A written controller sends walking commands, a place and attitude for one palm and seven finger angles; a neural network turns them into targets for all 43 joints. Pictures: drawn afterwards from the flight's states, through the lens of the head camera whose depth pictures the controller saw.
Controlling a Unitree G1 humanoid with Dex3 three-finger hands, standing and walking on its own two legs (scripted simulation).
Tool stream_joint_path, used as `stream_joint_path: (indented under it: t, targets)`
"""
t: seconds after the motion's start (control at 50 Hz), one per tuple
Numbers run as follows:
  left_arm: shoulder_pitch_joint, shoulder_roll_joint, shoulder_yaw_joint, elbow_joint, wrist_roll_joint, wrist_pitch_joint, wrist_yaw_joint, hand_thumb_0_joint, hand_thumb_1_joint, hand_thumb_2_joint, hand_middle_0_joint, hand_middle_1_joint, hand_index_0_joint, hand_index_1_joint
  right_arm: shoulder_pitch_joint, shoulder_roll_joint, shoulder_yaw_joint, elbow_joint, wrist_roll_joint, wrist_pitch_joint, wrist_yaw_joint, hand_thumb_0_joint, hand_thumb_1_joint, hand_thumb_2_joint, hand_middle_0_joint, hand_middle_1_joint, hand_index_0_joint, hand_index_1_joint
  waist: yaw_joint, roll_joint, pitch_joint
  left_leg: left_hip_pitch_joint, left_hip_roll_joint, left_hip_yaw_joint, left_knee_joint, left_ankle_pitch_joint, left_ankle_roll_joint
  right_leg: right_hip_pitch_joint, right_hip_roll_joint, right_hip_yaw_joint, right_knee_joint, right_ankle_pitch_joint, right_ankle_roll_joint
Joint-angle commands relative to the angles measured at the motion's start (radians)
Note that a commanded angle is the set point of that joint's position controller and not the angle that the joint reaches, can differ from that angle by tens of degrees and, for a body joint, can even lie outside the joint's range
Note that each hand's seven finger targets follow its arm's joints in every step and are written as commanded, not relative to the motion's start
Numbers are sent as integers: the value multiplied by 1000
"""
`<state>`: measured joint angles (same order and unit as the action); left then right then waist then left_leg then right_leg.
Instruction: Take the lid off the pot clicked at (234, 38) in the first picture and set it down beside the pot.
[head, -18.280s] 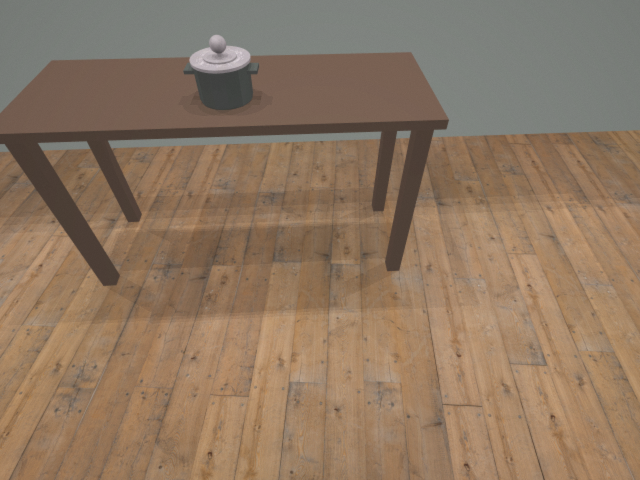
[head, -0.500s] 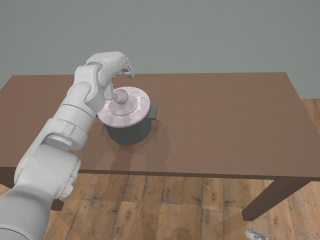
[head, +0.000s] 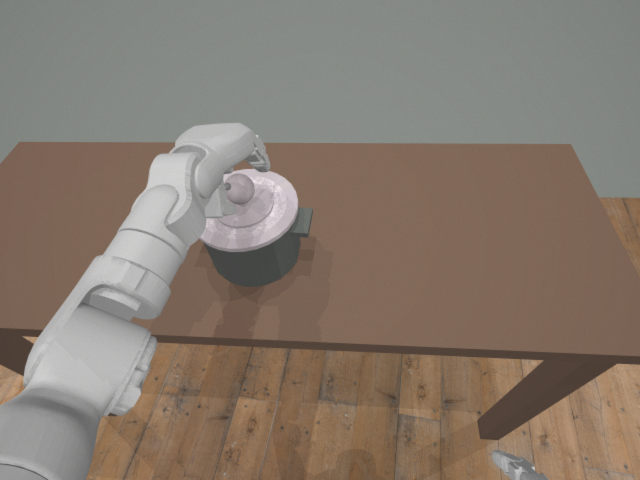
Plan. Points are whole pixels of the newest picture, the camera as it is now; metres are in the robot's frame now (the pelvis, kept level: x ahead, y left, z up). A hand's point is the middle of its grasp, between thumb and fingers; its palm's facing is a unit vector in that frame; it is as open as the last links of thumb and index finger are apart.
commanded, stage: lower the open fingers around the knob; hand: left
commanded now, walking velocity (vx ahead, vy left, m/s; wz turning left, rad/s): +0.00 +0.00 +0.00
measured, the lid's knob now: (239, 189) +0.49 +0.12 +0.08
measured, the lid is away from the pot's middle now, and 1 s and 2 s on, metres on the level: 0.00 0.00 0.00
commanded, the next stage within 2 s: close the fingers and squeeze the knob in 0.48 s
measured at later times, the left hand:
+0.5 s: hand (233, 196) +0.46 +0.12 +0.10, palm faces -0.35 -0.06 -0.93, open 10.4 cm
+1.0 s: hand (235, 192) +0.47 +0.12 +0.10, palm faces -0.36 -0.04 -0.93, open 9.5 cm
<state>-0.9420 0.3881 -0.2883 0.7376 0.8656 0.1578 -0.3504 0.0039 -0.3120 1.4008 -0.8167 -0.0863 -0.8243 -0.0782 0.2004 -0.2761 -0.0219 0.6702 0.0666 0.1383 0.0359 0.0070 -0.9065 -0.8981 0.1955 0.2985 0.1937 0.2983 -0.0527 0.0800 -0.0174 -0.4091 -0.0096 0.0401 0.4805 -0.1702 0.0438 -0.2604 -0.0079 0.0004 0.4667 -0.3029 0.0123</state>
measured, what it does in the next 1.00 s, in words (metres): stands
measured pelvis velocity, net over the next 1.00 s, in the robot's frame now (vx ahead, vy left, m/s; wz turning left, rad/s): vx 0.01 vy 0.00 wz -0.01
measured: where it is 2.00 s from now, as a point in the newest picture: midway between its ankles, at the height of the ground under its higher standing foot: outside the picture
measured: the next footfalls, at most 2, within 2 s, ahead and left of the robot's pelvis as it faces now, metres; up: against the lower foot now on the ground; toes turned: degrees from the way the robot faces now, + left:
none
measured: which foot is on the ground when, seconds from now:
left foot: down 0.00-1.00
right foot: down 0.00-1.00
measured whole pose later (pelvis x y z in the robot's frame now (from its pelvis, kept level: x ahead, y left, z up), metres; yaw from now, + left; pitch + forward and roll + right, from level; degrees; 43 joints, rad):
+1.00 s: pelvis +0.01 +0.00 +0.00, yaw -1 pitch +7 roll -1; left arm -0.95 0.37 -0.28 0.85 0.89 0.16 -0.30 0.00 -0.05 1.07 -0.58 -0.75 -0.59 -0.74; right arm 0.24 -0.28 -0.04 0.69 0.07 0.15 0.03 0.01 -0.91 -0.90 0.20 0.30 0.19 0.30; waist -0.08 0.08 -0.03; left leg -0.44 0.00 0.05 0.50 -0.19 0.04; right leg -0.29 0.00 0.01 0.47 -0.31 0.01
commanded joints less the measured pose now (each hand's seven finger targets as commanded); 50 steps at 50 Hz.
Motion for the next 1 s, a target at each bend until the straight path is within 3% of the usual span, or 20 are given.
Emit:
stream_joint_path:
  t: [0.0,0.04,0.12,0.18,0.22,0.32,0.36,0.4,0.42,0.5,0.52,0.56,0.58,0.7,0.78,0.82,0.84,0.86,0.92,0.98]
  targets:
    - [-378,207,120,-19,18,-10,57,0,-320,1406,-809,-81,-809,-81,-7,-131,-30,-104,7,-18,4,0,-900,-900,200,300,200,300,-6,-167,-356,327,-19,-25,0,236,31,-45,59,-37,-40,397,-42]
    - [-396,174,78,-6,22,4,61,0,-320,1406,-809,-81,-809,-81,-18,-134,-28,-100,9,-7,7,0,-900,-900,200,300,200,300,-12,-144,-316,295,-21,-12,-8,180,26,-70,58,-41,-48,350,-37]
    - [-585,195,77,-258,21,-20,70,0,-320,1406,-809,-81,-809,-81,-22,-121,-44,-127,-5,-11,3,0,-900,-900,200,300,200,300,-33,-8,-474,425,-16,-37,30,255,40,-64,52,-10,-37,393,-52]
    - [-505,240,128,-147,33,-24,77,0,-320,1406,-809,-81,-809,-81,7,-132,-44,-106,0,-9,-1,0,-900,-900,200,300,200,300,-29,-90,-440,402,-16,-39,22,247,37,-79,68,-32,-38,380,-48]
    - [-416,212,121,-53,11,-20,81,0,-320,1406,-809,-81,-809,-81,5,-128,-39,-97,5,-3,-2,0,-900,-900,200,300,200,300,-22,-137,-368,344,-12,-26,13,244,36,-54,64,-38,-35,402,-42]
    - [-514,126,42,-146,17,-11,91,0,-320,1406,-809,-81,-809,-81,-2,-124,-47,-98,0,1,9,0,-900,-900,200,300,200,300,-36,-24,-399,397,-9,-39,18,231,31,-117,64,-38,-32,332,-53]
    - [-577,155,64,-172,20,-11,97,0,-320,1406,-809,-81,-809,-81,10,-127,-50,-95,-2,-5,6,0,-900,-900,200,300,200,300,-41,-49,-414,410,-9,-46,17,209,34,-123,70,-37,-39,319,-54]
    - [-569,255,145,-128,28,-17,103,0,-320,1406,-809,-81,-809,-81,21,-137,-47,-90,-4,-9,-4,0,-900,-900,200,300,200,300,-32,-119,-440,379,-12,-46,16,206,39,-77,66,-23,-45,358,-51]
    - [-525,218,121,-57,11,-10,106,0,-320,1406,-809,-81,-809,-81,17,-127,-42,-83,-1,-6,-10,0,-900,-900,200,300,200,300,-37,-145,-393,338,-13,-33,9,189,42,-62,64,-25,-43,362,-44]
    - [-558,197,100,-73,41,-5,115,0,-320,1406,-809,-81,-809,-81,19,-128,-44,-82,-3,-15,-6,0,-900,-900,200,300,200,300,-33,-96,-437,363,-10,-40,15,205,36,-93,62,-22,-36,346,-52]
    - [-528,152,68,-35,31,1,115,0,-320,1406,-809,-81,-809,-81,18,-125,-44,-77,-2,-11,-4,0,-900,-900,200,300,200,300,-38,-80,-399,358,-9,-32,12,198,33,-103,64,-30,-35,334,-50]
    - [-507,160,80,-6,28,9,111,0,-320,1406,-809,-81,-809,-81,25,-129,-45,-76,-1,-10,-3,0,-900,-900,200,300,200,300,-34,-84,-383,347,-8,-26,7,183,32,-101,66,-37,-39,321,-47]
    - [-489,193,101,16,34,12,107,0,-165,1065,-577,-512,-577,-512,28,-135,-42,-80,1,-12,-4,0,-900,-900,200,300,200,300,-31,-122,-396,338,-15,-29,7,174,33,-91,69,-32,-46,325,-43]
    - [-628,204,87,-75,38,-6,86,0,-108,1071,-556,-667,-556,-667,34,-134,-46,-85,-2,-17,-19,0,-900,-900,200,300,200,300,-54,-92,-436,366,-16,-35,21,205,43,-86,62,-14,-49,383,-45]
    - [-560,222,110,-81,35,-26,85,0,-67,1067,-555,-745,-555,-745,42,-136,-47,-90,-4,-23,-19,0,-900,-900,200,300,200,300,-43,-79,-467,394,-19,-36,29,253,44,-77,65,-15,-39,419,-47]
    - [-485,158,80,-18,19,-22,84,0,-46,1064,-557,-779,-557,-779,52,-130,-50,-77,-4,-17,-14,0,-900,-900,200,300,200,300,-42,-105,-392,371,-11,-27,29,267,42,-84,67,-34,-36,426,-43]
    - [-469,201,110,-12,30,-20,86,0,-35,1061,-559,-794,-559,-794,52,-139,-48,-77,0,-15,-10,0,-900,-900,200,300,200,300,-34,-122,-393,363,-13,-26,22,265,37,-79,70,-36,-37,427,-41]
    - [-455,179,91,-1,27,-15,86,0,-24,1058,-561,-809,-561,-809,38,-136,-45,-85,3,-13,-7,0,-900,-900,200,300,200,300,-34,-111,-377,350,-14,-20,23,254,36,-84,69,-34,-36,417,-41]
    - [-540,155,71,-114,27,-14,94,0,10,1048,-569,-850,-569,-850,32,-133,-53,-87,-4,-7,0,0,-900,-900,200,300,200,300,-39,-48,-426,403,-8,-30,31,297,35,-87,67,-35,-26,428,-47]
    - [-575,194,97,-112,44,-4,106,0,45,1034,-580,-886,-580,-886,38,-136,-53,-86,-3,-9,-1,0,-900,-900,200,300,200,300,-43,-67,-442,410,-13,-40,30,257,37,-112,75,-32,-36,388,-50]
